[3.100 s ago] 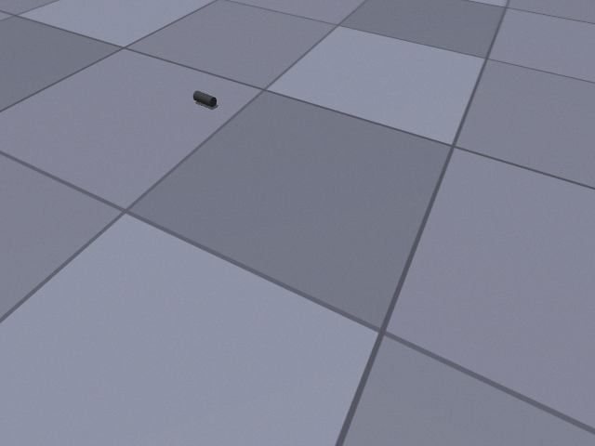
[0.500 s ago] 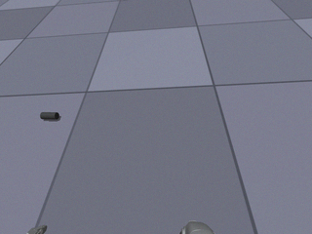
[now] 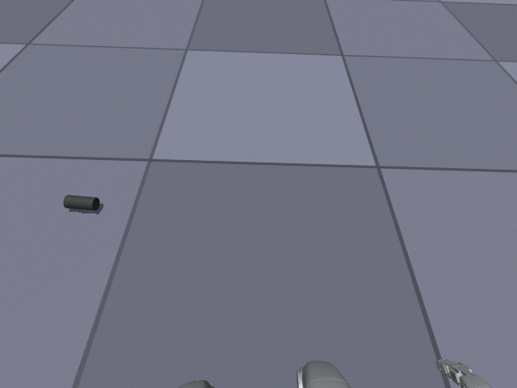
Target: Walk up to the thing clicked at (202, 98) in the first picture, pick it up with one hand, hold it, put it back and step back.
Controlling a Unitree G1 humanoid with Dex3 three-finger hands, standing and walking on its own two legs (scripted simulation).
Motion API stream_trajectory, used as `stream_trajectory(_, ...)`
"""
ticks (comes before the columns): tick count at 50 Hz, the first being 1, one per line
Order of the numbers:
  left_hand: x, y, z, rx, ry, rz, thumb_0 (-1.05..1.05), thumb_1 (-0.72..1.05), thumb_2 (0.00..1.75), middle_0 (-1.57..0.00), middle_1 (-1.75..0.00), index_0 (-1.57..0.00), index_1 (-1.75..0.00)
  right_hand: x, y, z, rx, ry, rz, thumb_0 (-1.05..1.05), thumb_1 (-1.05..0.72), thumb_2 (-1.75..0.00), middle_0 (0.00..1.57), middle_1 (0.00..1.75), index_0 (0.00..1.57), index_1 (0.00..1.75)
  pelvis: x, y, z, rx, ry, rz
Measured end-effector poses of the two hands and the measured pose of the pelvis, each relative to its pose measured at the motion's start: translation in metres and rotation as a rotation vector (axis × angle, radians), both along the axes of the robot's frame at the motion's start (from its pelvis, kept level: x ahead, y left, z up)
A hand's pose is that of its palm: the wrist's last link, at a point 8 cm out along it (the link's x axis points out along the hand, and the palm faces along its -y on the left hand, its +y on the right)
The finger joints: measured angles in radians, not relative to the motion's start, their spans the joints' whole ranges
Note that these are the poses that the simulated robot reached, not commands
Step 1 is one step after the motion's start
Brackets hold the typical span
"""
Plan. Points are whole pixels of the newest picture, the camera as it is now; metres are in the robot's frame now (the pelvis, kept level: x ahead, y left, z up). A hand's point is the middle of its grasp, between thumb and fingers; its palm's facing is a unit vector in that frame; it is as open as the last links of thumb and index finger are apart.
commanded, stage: walk up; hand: left
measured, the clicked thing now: (81, 202) +1.00 +0.79 -0.72
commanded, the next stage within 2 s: none
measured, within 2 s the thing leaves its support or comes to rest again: neither
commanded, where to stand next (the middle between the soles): +0.54 +0.56 m, yaw -8 degrees
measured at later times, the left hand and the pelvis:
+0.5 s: hand out of the picture +0.22 +0.47 -0.11, palm faces -0.03 -0.82 -0.57, open 7.4 cm; pelvis +0.16 +0.15 -0.01, yaw -1 degrees
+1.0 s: hand out of the picture +0.39 +0.61 -0.12, palm faces -0.05 -0.83 -0.56, open 7.4 cm; pelvis +0.30 +0.31 -0.01, yaw -3 degrees
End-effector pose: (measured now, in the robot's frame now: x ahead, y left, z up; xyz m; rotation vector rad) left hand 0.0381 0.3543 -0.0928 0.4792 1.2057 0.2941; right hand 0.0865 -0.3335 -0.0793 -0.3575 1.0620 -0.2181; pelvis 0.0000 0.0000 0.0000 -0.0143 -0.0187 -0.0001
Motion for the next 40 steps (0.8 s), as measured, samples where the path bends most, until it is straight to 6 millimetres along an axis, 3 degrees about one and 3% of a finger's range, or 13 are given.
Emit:
stream_trajectory(6,0.079,0.008,0.012,-0.030,-0.040,-0.084,0.01,0.91,0.90,-0.21,-0.30,-0.20,-0.30,-0.009,0.031,-0.010,0.031,0.107,-0.060,0.00,-0.90,-0.90,0.21,0.30,0.20,0.30,0.044,0.029,0.009,0.015,-0.003,-0.023)
stream_trajectory(10,0.126,0.017,0.016,-0.009,-0.088,-0.119,0.01,0.91,0.90,-0.21,-0.30,-0.21,-0.30,0.003,0.047,-0.033,0.068,0.158,-0.085,0.00,-0.90,-0.90,0.21,0.30,0.20,0.30,0.079,0.042,-0.001,0.021,-0.005,-0.030)
stream_trajectory(14,0.150,0.039,0.018,0.034,-0.140,-0.093,0.01,0.90,0.90,-0.21,-0.30,-0.21,-0.30,0.038,0.072,-0.053,0.088,0.185,-0.059,0.01,-0.90,-0.90,0.20,0.30,0.20,0.30,0.103,0.060,-0.010,-0.021,-0.013,-0.027)
stream_trajectory(20,0.161,0.087,0.032,0.064,-0.138,-0.051,0.01,0.90,0.90,-0.21,-0.30,-0.21,-0.30,0.112,0.115,-0.047,0.102,0.119,0.012,0.01,-0.90,-0.90,0.20,0.30,0.20,0.30,0.135,0.099,-0.004,-0.032,-0.017,-0.013)
stream_trajectory(26,0.173,0.161,0.023,0.083,-0.072,-0.044,0.01,0.90,0.90,-0.21,-0.30,-0.21,-0.30,0.179,0.156,-0.031,0.055,0.033,0.029,0.00,-0.90,-0.90,0.20,0.30,0.20,0.30,0.169,0.157,-0.011,-0.027,-0.006,-0.022)
stream_trajectory(29,0.189,0.206,0.007,0.097,-0.036,-0.040,0.01,0.90,0.90,-0.21,-0.30,-0.21,-0.30,0.199,0.179,-0.028,0.004,-0.009,0.012,0.00,-0.90,-0.90,0.20,0.30,0.20,0.30,0.188,0.193,-0.023,0.000,-0.011,-0.032)
stream_trajectory(33,0.225,0.235,-0.001,0.088,-0.004,-0.027,0.01,0.90,0.90,-0.21,-0.30,-0.21,-0.30,0.197,0.212,-0.021,-0.007,-0.004,-0.041,0.00,-0.90,-0.90,0.20,0.30,0.20,0.30,0.211,0.222,-0.018,-0.004,-0.007,-0.048)
stream_trajectory(40,0.299,0.241,0.009,0.012,-0.039,-0.120,0.01,0.91,0.90,-0.21,-0.30,-0.20,-0.30,0.178,0.259,-0.021,0.022,0.127,-0.105,0.00,-0.90,-0.90,0.21,0.30,0.20,0.30,0.250,0.259,0.000,0.007,-0.005,-0.064)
